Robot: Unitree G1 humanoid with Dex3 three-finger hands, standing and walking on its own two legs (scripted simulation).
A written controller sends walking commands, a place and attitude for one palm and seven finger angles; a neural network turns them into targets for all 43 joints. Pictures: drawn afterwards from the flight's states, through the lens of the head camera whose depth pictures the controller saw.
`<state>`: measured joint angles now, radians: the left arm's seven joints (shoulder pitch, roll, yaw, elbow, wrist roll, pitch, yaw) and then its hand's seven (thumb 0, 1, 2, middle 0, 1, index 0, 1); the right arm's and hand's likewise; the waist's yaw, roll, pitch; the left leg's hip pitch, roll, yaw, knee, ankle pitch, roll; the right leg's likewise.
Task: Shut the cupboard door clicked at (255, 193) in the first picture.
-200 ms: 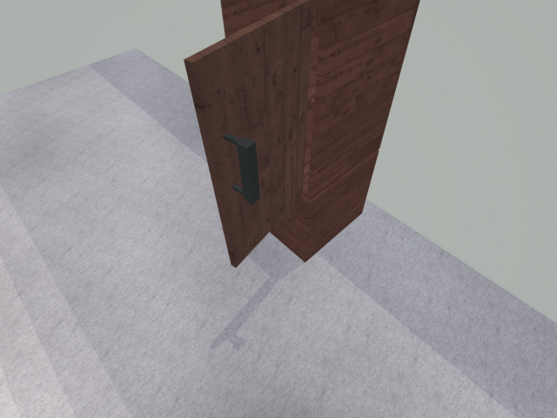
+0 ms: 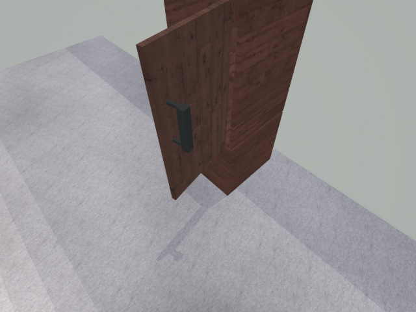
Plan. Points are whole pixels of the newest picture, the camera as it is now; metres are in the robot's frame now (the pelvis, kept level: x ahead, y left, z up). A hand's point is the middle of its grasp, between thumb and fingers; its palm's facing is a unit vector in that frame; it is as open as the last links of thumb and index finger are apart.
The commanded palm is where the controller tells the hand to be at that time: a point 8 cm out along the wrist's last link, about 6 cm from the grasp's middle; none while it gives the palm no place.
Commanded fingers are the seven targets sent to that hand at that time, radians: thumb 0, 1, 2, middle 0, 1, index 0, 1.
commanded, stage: stand and wait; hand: left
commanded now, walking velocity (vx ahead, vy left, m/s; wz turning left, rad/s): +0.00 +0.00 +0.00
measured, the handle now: (179, 126) +0.56 +0.11 +0.01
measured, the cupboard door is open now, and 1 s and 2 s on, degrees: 100 100 100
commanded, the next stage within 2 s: look at it before walking up in 0.08 s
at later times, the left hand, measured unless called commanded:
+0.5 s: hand out of the picture +0.04 +0.21 -0.17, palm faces +0.01 -0.96 -0.28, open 7.4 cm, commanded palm none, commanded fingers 0.00 0.90 0.90 -0.20 -0.30 -0.20 -0.30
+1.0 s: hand out of the picture +0.04 +0.20 -0.18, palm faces -0.05 -0.97 -0.25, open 7.4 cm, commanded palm none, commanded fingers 0.00 0.90 0.90 -0.20 -0.30 -0.20 -0.30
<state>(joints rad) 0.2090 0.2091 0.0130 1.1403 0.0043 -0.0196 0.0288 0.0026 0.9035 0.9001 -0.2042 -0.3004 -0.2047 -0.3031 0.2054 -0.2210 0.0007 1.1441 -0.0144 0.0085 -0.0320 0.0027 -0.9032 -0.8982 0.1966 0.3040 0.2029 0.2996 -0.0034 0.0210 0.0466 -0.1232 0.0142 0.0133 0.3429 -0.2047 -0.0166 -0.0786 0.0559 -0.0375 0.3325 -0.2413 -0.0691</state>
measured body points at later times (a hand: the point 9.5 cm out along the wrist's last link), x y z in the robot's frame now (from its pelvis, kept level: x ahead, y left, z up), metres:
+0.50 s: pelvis +0.00 +0.00 +0.00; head +0.02 -0.01 +0.45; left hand +0.04 +0.26 -0.15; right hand +0.03 -0.25 -0.16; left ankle -0.01 +0.13 -0.75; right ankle -0.04 -0.07 -0.75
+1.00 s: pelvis -0.01 +0.00 -0.01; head +0.02 -0.01 +0.44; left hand +0.04 +0.25 -0.16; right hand +0.01 -0.25 -0.17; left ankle -0.01 +0.13 -0.75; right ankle -0.04 -0.07 -0.75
